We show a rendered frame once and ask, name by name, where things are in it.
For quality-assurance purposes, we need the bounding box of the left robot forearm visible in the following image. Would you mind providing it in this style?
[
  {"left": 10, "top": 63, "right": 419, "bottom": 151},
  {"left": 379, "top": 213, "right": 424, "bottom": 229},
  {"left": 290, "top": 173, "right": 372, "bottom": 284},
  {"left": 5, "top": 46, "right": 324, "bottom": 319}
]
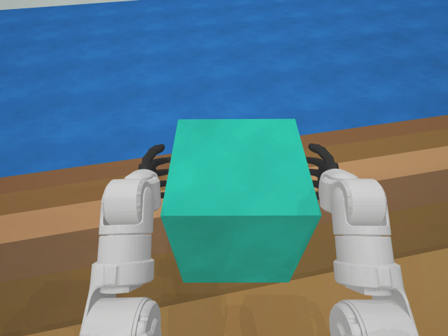
[{"left": 79, "top": 169, "right": 161, "bottom": 336}]

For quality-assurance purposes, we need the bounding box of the robot left hand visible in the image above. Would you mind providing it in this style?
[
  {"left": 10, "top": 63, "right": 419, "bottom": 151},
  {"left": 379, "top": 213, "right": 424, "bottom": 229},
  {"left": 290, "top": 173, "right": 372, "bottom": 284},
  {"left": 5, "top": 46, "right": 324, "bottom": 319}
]
[{"left": 138, "top": 144, "right": 171, "bottom": 199}]

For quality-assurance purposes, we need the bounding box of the robot right hand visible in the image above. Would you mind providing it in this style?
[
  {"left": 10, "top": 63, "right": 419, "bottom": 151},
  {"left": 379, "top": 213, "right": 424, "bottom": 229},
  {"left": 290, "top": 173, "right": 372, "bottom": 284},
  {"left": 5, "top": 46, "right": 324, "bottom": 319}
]
[{"left": 306, "top": 143, "right": 339, "bottom": 200}]

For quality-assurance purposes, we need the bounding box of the robot right upper arm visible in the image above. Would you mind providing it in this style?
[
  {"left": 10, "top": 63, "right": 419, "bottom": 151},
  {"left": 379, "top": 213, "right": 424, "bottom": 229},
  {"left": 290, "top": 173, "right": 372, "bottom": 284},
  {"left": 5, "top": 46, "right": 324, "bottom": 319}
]
[{"left": 329, "top": 300, "right": 418, "bottom": 336}]

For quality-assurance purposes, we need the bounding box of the robot left upper arm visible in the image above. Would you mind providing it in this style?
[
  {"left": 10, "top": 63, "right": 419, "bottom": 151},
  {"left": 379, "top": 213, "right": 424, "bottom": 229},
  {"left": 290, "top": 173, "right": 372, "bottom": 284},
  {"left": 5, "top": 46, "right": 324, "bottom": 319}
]
[{"left": 81, "top": 297, "right": 162, "bottom": 336}]

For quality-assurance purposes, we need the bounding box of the right robot forearm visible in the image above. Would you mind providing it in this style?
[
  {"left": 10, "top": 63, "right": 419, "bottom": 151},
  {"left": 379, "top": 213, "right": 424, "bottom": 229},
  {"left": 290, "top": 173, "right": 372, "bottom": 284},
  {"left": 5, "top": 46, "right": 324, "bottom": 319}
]
[{"left": 318, "top": 169, "right": 419, "bottom": 336}]

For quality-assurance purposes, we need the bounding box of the carton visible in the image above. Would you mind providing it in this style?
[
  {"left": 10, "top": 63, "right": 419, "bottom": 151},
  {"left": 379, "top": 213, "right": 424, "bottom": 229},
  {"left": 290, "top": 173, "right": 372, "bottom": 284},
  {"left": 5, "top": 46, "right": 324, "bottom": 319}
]
[{"left": 160, "top": 119, "right": 322, "bottom": 283}]

